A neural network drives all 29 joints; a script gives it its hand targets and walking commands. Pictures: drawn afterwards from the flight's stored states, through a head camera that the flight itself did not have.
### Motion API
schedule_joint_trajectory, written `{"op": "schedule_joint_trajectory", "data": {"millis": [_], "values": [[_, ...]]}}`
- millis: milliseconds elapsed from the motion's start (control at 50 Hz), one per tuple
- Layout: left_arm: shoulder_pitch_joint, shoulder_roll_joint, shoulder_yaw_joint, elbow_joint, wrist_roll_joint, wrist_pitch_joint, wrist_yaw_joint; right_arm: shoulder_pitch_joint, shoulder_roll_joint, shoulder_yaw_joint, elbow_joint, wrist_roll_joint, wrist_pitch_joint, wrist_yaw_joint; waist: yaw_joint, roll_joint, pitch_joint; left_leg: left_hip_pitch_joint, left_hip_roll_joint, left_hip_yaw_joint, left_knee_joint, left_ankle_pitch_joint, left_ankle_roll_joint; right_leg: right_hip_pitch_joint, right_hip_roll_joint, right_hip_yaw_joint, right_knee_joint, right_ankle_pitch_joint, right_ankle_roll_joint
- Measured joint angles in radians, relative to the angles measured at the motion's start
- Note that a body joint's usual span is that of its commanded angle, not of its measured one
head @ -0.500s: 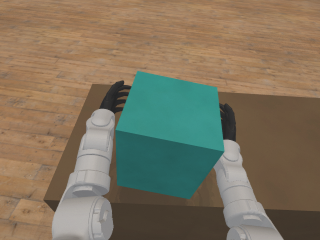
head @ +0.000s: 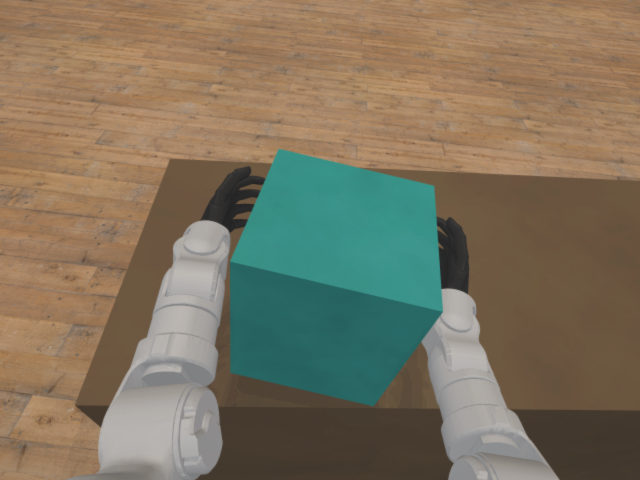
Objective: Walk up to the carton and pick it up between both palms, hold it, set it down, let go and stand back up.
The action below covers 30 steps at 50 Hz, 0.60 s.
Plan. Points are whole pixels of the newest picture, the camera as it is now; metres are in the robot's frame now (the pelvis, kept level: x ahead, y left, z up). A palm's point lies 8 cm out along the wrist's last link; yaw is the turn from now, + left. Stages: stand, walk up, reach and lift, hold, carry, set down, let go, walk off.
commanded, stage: set down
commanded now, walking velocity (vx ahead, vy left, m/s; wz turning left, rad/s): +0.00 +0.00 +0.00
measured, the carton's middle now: (328, 283) +0.37 -0.08 +0.04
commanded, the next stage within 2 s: none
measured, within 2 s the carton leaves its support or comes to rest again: rests again in 0.70 s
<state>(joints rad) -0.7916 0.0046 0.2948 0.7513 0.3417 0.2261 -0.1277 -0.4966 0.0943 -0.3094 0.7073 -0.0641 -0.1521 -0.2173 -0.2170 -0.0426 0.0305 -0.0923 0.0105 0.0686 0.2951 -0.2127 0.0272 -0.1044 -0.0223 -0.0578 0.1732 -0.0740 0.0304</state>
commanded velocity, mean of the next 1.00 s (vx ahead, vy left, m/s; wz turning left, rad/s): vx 0.00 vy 0.00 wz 0.00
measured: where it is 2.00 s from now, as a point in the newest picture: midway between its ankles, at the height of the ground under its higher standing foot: outside the picture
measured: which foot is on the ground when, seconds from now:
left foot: down 0.00-1.00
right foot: down 0.00-1.00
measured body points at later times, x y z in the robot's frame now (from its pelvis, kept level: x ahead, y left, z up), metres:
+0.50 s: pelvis -0.01 -0.01 +0.00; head +0.02 +0.02 +0.45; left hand +0.44 +0.05 +0.10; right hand +0.33 -0.23 +0.07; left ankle -0.04 +0.09 -0.75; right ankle +0.01 -0.14 -0.75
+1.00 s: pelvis -0.02 -0.01 +0.00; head +0.02 +0.03 +0.45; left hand +0.44 +0.06 +0.09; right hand +0.33 -0.23 +0.07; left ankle -0.04 +0.09 -0.75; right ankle +0.01 -0.14 -0.75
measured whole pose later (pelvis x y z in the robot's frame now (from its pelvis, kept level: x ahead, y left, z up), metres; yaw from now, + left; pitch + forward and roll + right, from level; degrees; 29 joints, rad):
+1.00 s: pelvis -0.02 -0.01 +0.00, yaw +0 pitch +3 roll -1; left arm -0.85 0.03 0.41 0.91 0.44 0.05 -0.17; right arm -0.60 0.16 -0.52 0.87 -0.24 -0.34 -0.19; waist -0.19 -0.07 0.01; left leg -0.17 0.01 0.06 0.29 -0.18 0.01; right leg -0.19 -0.02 -0.09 0.19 -0.05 0.01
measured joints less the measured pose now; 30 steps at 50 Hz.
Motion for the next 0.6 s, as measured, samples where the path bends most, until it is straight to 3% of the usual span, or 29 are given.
{"op": "schedule_joint_trajectory", "data": {"millis": [600], "values": [[-0.063, 0.011, 0.077, 0.125, 0.058, -0.108, -0.022, -0.062, 0.034, -0.116, 0.117, -0.104, -0.113, 0.004, 0.023, -0.013, -0.014, -0.041, 0.003, -0.005, -0.01, 0.027, -0.008, -0.045, 0.002, -0.019, -0.002, 0.022, -0.014]]}}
